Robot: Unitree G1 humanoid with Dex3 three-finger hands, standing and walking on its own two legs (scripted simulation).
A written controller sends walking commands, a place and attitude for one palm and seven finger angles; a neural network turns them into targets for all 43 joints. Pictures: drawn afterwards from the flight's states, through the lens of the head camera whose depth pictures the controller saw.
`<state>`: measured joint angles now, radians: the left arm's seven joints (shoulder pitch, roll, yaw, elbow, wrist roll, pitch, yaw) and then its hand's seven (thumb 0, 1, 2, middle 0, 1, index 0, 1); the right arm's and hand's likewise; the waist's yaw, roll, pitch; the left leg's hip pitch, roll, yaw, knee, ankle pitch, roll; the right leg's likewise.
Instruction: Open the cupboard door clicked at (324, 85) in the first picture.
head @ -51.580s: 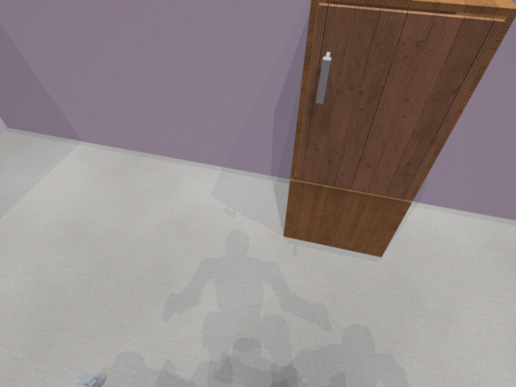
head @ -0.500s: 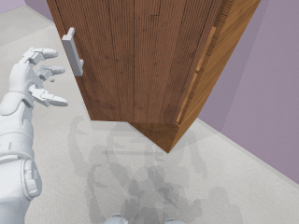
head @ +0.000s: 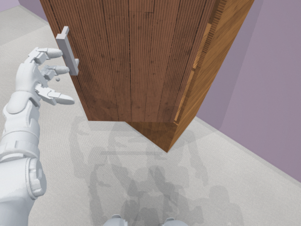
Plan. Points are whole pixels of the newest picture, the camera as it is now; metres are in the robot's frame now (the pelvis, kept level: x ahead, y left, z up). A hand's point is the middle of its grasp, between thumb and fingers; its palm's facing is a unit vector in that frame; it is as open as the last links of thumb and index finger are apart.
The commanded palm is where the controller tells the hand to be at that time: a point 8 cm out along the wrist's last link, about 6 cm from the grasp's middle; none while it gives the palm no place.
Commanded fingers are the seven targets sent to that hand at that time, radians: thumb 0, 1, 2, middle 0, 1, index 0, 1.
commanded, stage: slide the fingers in behind the handle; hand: left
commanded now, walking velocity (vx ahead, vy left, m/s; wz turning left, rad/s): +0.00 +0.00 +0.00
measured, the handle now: (70, 51) +0.57 +0.21 +0.11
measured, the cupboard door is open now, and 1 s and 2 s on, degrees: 39 38 37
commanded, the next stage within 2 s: move the hooked fingers beside the handle in 0.78 s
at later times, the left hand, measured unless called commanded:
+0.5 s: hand (61, 80) +0.47 +0.21 +0.11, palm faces +0.05 -1.00 +0.01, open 14.3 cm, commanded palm +0.45 +0.23 +0.11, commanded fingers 0.00 -0.50 0.30 -0.30 -1.20 -0.30 -1.20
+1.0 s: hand (61, 78) +0.47 +0.21 +0.11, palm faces +0.05 -1.00 +0.00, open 14.3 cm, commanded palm +0.45 +0.24 +0.11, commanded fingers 0.00 -0.50 0.30 -0.30 -1.20 -0.30 -1.20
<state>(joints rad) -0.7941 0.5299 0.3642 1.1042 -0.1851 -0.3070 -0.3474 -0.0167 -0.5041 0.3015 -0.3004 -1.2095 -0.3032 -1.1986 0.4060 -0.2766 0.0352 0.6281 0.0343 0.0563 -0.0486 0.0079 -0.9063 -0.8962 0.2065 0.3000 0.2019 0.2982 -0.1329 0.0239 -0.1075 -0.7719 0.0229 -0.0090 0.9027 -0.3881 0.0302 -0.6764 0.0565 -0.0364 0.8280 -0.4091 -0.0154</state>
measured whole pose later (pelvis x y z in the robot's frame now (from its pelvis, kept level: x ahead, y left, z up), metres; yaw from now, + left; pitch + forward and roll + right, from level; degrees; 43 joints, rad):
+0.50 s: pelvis +0.00 +0.00 +0.00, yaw +2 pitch +15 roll -3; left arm -0.83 0.42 0.23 1.07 -0.20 -0.31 -0.20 -0.02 -0.50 0.30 -0.24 -1.21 -0.23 -1.20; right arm 0.37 -0.26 0.02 0.67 0.02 0.01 -0.02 0.01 -0.91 -0.90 0.21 0.30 0.20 0.30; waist -0.09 0.03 -0.11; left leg -0.77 -0.01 -0.04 0.91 -0.39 0.03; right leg -0.66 0.03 -0.07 0.83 -0.43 -0.01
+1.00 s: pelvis +0.00 +0.00 +0.00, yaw +3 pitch +15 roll -3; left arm -0.85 0.44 0.23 1.10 -0.20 -0.32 -0.23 -0.02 -0.50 0.30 -0.24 -1.21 -0.23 -1.21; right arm 0.37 -0.27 0.02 0.68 0.02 0.01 -0.02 0.01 -0.91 -0.90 0.21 0.30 0.20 0.30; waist -0.09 0.02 -0.10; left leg -0.78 -0.01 -0.05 0.91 -0.39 0.03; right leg -0.67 0.03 -0.07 0.84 -0.43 -0.02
